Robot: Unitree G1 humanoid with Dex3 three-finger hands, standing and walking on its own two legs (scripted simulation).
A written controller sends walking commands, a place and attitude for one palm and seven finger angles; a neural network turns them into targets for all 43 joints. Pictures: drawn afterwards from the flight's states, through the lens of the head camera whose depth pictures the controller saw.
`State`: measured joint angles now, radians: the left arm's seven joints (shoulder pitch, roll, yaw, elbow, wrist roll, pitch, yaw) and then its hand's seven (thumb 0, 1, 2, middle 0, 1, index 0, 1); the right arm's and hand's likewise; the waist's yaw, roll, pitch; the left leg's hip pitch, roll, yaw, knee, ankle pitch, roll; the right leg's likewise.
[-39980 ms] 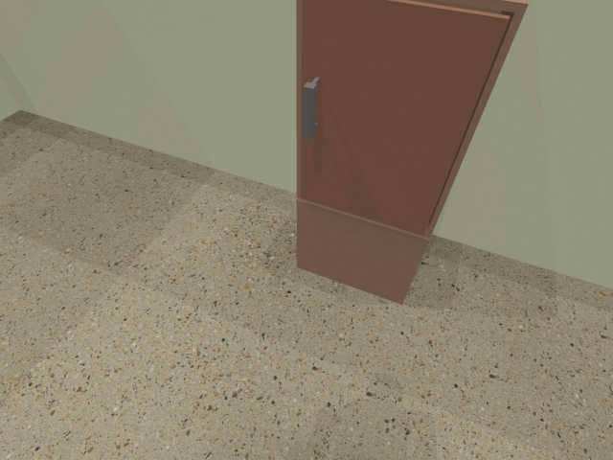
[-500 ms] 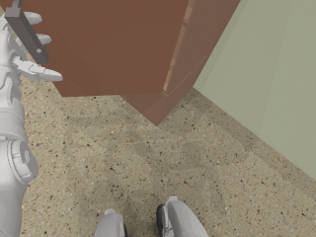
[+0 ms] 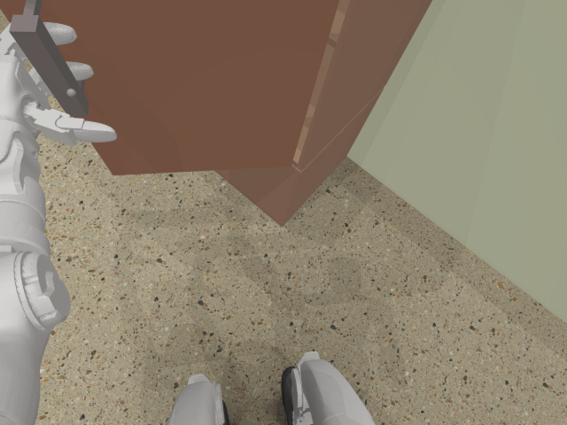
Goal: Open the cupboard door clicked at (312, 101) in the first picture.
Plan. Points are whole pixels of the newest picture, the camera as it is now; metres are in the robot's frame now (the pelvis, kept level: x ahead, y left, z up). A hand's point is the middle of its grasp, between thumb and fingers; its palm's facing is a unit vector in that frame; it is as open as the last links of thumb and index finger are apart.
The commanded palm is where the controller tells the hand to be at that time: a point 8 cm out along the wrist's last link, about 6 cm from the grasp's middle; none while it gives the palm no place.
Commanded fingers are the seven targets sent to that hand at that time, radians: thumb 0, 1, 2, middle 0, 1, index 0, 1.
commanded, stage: close the thumb around the handle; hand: left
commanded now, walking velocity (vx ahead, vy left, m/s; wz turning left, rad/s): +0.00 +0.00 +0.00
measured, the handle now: (57, 60) +0.59 +0.23 +0.07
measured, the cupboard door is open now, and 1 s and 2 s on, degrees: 48 54 96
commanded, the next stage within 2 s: pull the door open along its arc in 0.56 s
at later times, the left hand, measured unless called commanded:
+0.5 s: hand (68, 95) +0.53 +0.21 +0.08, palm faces -0.01 -1.00 +0.00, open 6.0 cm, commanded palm +0.51 +0.25 +0.07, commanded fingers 0.00 0.90 0.90 -0.40 -1.35 -0.40 -1.35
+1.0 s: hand (72, 121) +0.49 +0.20 +0.07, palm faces -0.03 -1.00 -0.01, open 6.2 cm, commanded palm +0.43 +0.26 +0.07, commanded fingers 0.00 0.90 0.90 -0.40 -1.35 -0.40 -1.35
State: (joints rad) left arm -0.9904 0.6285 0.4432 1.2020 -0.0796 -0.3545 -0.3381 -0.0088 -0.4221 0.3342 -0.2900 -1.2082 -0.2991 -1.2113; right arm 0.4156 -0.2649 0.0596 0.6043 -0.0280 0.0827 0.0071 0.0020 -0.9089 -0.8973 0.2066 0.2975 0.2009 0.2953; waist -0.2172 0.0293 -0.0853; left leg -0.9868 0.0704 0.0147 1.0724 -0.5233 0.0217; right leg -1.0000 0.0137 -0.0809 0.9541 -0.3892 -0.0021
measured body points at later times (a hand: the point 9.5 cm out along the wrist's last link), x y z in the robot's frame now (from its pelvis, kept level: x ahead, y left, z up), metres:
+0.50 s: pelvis +0.00 +0.00 +0.00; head +0.15 +0.03 +0.42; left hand +0.52 +0.27 +0.08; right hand -0.02 -0.26 -0.10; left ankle -0.02 +0.10 -0.66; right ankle +0.03 -0.13 -0.66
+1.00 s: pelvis +0.01 +0.00 +0.01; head +0.14 +0.02 +0.44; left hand +0.49 +0.26 +0.08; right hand +0.00 -0.26 -0.10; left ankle -0.02 +0.10 -0.66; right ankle +0.03 -0.13 -0.66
